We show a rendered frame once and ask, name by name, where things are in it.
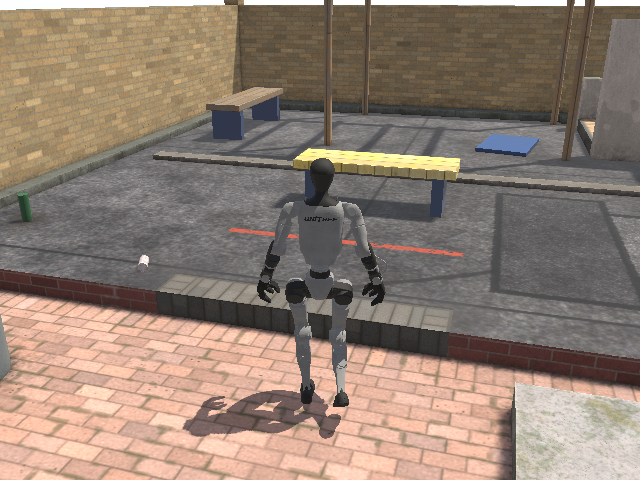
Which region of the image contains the left robot hand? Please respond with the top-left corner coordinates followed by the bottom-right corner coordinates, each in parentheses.
top-left (257, 280), bottom-right (280, 303)

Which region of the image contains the robot right thigh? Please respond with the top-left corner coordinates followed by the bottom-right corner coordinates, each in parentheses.
top-left (329, 279), bottom-right (353, 346)

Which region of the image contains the right robot hand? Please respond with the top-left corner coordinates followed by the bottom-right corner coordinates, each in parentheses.
top-left (362, 281), bottom-right (386, 306)

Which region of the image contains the left robot upper arm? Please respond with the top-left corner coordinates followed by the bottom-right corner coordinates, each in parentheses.
top-left (270, 201), bottom-right (301, 256)

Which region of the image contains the robot right forearm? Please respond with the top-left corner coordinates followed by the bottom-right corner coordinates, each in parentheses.
top-left (361, 242), bottom-right (383, 285)

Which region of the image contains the right robot shin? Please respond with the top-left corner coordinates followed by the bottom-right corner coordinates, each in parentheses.
top-left (332, 330), bottom-right (347, 394)

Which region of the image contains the right robot upper arm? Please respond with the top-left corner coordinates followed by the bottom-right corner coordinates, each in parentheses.
top-left (342, 202), bottom-right (371, 258)

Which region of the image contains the robot left forearm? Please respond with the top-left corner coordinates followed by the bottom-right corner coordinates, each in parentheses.
top-left (260, 240), bottom-right (280, 283)

